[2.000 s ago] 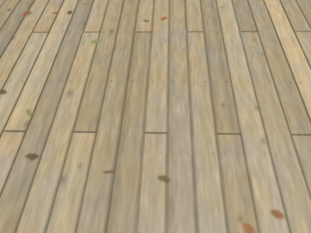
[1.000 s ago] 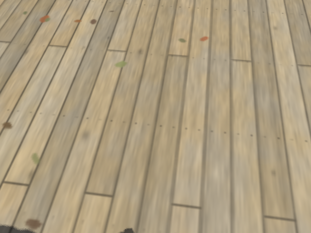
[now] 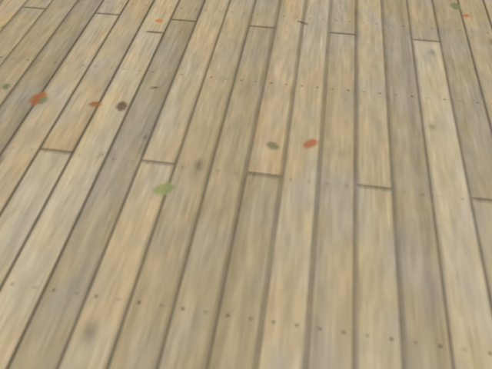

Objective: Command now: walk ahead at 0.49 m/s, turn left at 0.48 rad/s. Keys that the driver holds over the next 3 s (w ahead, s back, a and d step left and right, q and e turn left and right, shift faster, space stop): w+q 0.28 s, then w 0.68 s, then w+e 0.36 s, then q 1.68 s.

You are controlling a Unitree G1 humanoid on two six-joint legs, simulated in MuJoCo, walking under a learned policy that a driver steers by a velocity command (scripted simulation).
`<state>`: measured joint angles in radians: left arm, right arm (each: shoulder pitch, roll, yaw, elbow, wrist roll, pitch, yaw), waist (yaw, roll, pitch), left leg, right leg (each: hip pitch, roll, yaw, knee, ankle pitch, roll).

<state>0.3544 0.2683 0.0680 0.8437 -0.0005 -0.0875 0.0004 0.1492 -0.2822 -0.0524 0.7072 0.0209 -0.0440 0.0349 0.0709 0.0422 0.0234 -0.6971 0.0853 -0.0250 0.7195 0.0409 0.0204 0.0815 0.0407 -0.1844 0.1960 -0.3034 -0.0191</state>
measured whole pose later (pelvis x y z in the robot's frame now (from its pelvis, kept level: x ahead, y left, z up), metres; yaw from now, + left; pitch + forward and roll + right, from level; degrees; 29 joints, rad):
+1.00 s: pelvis +0.57 +0.06 +0.01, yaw +16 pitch +2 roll -1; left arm 0.37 0.27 0.04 0.84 -0.01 -0.08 -0.01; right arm 0.11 -0.27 -0.04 0.68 0.01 -0.07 0.01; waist 0.09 0.04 0.03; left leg -0.65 0.10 -0.05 0.66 0.01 -0.02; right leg -0.03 0.07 -0.02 0.23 -0.22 -0.06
